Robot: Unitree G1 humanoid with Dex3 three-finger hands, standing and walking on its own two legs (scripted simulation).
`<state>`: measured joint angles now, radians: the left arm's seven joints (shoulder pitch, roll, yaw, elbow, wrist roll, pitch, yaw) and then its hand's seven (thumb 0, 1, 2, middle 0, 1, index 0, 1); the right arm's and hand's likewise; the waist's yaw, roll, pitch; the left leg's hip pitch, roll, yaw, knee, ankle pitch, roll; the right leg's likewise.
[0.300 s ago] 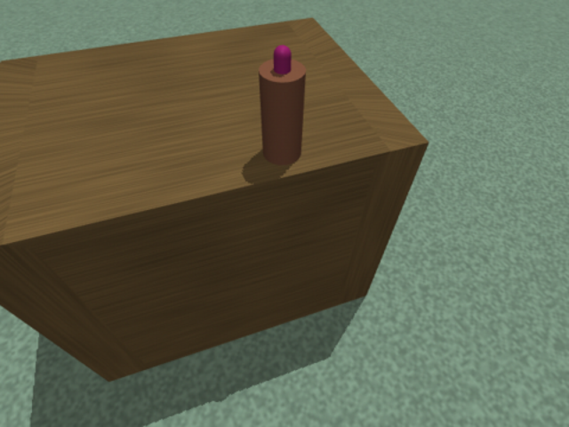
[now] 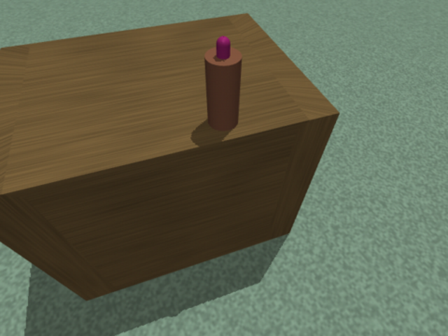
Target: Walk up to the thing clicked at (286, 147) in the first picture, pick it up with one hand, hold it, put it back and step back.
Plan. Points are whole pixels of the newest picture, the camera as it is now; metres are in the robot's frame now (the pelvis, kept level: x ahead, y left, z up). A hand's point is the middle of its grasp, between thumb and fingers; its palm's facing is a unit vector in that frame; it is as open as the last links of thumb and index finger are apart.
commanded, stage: stand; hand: right
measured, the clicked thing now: (223, 84) +0.64 +0.03 +0.08
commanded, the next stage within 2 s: walk up in 0.82 s
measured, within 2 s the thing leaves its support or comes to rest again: neither
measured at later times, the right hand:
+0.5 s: hand out of the picture +0.09 -0.25 -0.16, palm faces -0.04 +0.94 -0.34, open 7.4 cm
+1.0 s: hand out of the picture +0.10 -0.24 -0.15, palm faces -0.15 +0.93 -0.35, open 7.4 cm
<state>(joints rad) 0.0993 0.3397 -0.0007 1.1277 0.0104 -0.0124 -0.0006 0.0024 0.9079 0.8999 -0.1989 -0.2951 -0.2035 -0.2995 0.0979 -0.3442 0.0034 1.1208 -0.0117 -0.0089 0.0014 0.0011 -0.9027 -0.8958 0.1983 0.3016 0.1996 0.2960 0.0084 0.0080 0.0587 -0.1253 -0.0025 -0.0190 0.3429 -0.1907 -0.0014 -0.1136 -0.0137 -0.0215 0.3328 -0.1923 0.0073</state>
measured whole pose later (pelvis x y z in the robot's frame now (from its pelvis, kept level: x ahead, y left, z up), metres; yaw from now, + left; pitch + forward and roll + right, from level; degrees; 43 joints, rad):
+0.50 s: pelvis +0.01 +0.00 +0.00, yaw +0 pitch -2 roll +0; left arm 0.10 0.34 0.00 1.12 0.01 -0.01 0.00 0.00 0.91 0.90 -0.20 -0.30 -0.20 -0.30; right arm 0.10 -0.35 0.00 1.12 -0.01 -0.01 0.00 0.00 -0.90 -0.90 0.20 0.30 0.20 0.30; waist 0.01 0.01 0.06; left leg -0.11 -0.01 -0.02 0.33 -0.19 0.00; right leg -0.10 -0.02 -0.02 0.32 -0.19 0.01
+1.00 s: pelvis +0.01 +0.03 -0.01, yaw +6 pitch -2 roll -2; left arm 0.20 0.38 0.08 1.00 0.04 -0.06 0.03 0.00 0.90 0.90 -0.20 -0.30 -0.21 -0.30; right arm 0.21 -0.42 -0.09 0.97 -0.07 0.07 0.10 0.00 -0.90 -0.90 0.20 0.30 0.20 0.30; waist 0.01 0.04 0.07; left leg -0.43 0.06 -0.03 0.90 -0.39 -0.01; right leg -0.08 -0.06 -0.11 0.38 -0.26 0.01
